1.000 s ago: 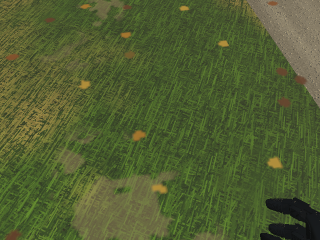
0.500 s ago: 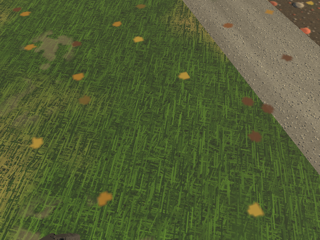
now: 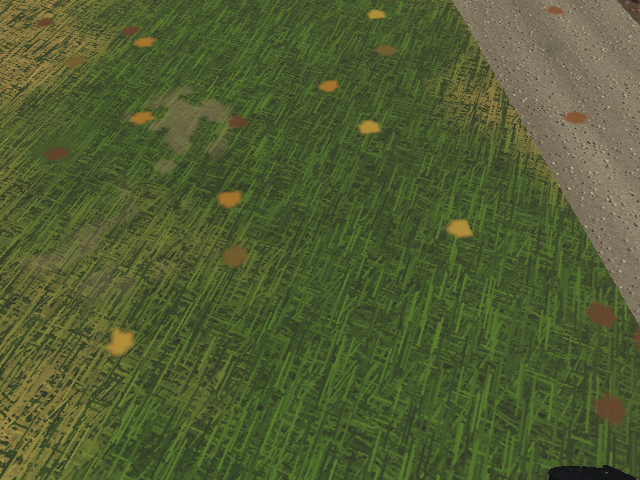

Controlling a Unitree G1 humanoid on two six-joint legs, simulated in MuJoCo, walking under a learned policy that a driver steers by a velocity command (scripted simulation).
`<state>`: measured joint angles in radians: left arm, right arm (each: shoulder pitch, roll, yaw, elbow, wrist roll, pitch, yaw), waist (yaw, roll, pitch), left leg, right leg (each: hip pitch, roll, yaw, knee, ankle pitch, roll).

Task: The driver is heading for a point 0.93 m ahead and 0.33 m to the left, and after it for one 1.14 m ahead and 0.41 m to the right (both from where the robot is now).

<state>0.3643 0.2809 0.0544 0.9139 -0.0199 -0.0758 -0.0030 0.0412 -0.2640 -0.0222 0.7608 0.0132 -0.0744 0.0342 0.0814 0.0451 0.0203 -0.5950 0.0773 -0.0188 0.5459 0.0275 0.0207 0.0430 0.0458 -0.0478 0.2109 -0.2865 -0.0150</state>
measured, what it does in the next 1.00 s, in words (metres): walks ahead: left foot, then right foot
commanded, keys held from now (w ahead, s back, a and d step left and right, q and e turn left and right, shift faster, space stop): w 0.52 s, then w+q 0.48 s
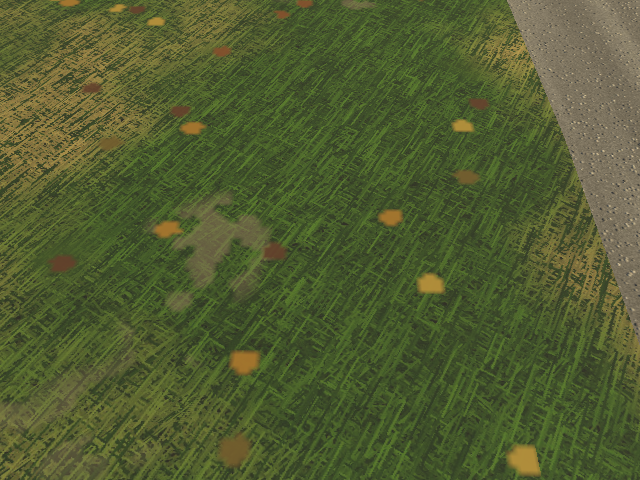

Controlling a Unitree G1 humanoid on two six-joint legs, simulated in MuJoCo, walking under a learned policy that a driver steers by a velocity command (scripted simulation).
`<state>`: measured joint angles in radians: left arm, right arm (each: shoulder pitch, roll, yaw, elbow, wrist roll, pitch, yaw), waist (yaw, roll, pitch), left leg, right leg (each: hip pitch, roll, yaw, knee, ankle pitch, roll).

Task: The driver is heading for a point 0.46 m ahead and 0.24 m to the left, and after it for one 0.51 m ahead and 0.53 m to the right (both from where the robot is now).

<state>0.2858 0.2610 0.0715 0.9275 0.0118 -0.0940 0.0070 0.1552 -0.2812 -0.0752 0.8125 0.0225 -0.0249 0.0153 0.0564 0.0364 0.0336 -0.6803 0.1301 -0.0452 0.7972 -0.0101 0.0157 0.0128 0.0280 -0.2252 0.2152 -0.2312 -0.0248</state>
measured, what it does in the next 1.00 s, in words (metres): walks ahead: left foot, then right foot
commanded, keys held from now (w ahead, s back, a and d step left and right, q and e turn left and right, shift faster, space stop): w+q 0.30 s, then q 0.22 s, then e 0.48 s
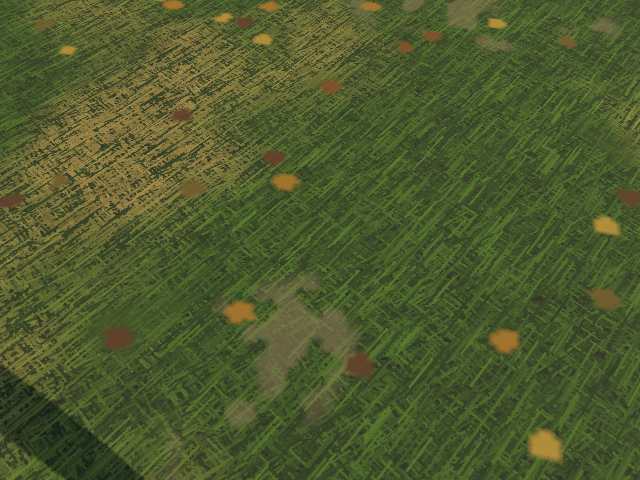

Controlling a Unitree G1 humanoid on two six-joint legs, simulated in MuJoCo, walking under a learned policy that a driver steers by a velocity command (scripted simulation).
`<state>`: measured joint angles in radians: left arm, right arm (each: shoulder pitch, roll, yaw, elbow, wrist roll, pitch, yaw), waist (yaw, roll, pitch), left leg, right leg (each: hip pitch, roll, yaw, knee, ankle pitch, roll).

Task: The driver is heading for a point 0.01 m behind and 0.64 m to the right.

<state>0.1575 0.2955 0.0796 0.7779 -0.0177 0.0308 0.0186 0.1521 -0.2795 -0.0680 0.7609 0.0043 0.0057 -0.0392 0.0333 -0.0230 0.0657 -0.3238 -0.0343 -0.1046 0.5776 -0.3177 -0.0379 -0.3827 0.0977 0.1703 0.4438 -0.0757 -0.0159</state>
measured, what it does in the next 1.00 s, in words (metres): steps on the spot, turning right: left foot, then right foot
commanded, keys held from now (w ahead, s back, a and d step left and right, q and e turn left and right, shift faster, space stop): e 1.00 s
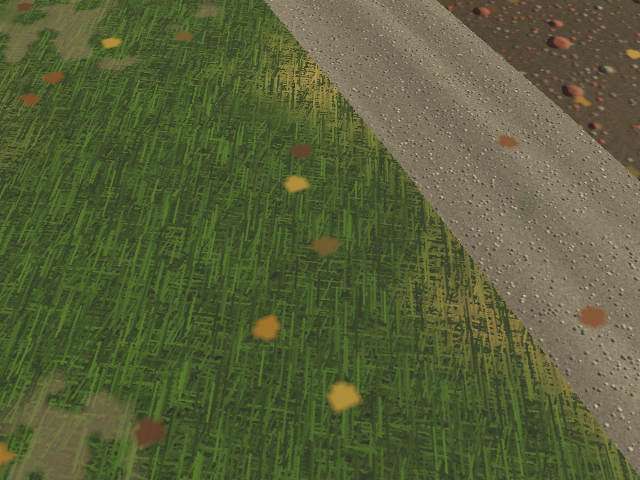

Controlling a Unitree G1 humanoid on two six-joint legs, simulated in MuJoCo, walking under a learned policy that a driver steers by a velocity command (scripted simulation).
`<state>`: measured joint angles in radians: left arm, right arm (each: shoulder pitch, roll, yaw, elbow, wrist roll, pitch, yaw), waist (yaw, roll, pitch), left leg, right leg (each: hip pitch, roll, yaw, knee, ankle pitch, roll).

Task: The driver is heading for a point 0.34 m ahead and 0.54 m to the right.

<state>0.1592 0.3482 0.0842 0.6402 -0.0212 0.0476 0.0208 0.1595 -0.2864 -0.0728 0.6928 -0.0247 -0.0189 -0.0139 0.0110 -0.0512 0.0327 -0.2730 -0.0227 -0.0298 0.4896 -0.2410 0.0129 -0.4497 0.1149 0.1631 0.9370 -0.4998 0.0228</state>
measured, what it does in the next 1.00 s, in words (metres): walks ahead, turning right: right foot, then left foot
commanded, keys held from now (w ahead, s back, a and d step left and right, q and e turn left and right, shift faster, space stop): e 0.58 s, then w+e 0.42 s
